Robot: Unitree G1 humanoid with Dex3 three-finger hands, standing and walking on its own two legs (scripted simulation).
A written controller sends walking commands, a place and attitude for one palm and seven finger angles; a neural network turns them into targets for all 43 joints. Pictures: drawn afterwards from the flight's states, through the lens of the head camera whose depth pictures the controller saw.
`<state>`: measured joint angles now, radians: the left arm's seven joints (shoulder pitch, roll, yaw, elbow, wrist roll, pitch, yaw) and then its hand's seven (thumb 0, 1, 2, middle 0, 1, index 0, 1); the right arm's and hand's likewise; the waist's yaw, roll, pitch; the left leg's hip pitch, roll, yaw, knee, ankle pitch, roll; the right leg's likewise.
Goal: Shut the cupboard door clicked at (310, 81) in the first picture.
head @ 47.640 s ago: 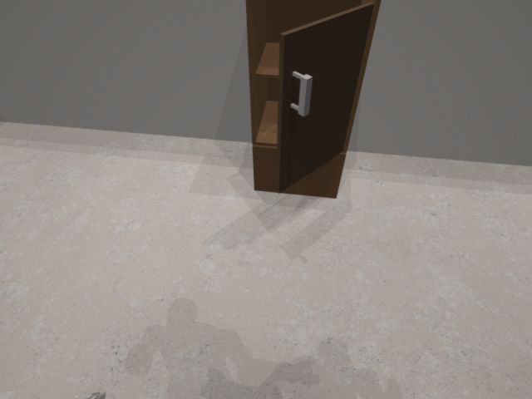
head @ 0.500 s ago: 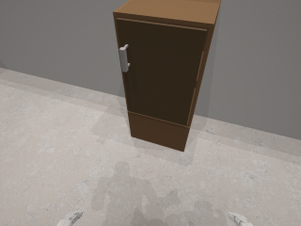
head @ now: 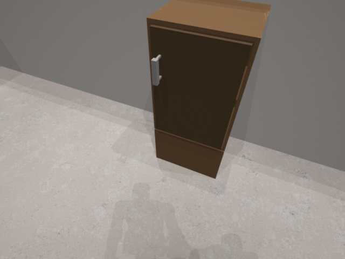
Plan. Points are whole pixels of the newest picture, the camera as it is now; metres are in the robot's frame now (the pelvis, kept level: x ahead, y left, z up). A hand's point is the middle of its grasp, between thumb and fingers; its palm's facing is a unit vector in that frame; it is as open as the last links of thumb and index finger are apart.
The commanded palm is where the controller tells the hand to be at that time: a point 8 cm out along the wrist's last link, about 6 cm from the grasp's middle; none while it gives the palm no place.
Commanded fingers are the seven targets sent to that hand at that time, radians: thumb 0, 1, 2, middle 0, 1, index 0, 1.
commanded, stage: let the arm hang, fingers relaxed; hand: left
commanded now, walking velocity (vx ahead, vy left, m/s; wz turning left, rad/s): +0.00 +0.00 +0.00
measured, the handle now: (157, 69) +0.86 +0.12 -0.02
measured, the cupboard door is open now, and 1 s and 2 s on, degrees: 0 0 0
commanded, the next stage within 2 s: look to check the result in 0.38 s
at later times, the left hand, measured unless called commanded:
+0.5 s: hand out of the picture -0.04 +0.15 -0.18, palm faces +0.04 -0.99 -0.16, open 7.4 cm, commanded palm none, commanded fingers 0.00 0.90 0.90 -0.20 -0.30 -0.20 -0.30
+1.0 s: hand out of the picture -0.03 +0.16 -0.18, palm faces +0.03 -0.98 -0.19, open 7.4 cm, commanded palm none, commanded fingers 0.00 0.90 0.90 -0.20 -0.30 -0.20 -0.30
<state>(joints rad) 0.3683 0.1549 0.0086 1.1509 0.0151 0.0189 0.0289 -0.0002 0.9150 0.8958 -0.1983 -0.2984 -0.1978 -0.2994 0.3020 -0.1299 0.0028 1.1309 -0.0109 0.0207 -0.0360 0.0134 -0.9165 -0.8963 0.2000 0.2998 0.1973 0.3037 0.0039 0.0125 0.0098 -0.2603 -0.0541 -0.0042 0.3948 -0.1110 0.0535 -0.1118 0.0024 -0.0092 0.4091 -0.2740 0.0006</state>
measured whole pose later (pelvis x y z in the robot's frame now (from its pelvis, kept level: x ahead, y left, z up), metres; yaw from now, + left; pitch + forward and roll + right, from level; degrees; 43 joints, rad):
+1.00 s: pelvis +0.00 -0.01 +0.00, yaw -1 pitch -2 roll +0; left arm 0.33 0.16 0.01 1.14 0.02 0.00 0.03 0.00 0.91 0.90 -0.20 -0.30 -0.20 -0.30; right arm 0.28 -0.16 -0.01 1.13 -0.01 0.01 -0.03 0.00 -0.91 -0.90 0.20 0.30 0.20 0.30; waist 0.00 0.00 0.03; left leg -0.25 -0.04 0.00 0.40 -0.12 0.04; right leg -0.10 0.02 -0.01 0.40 -0.27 -0.02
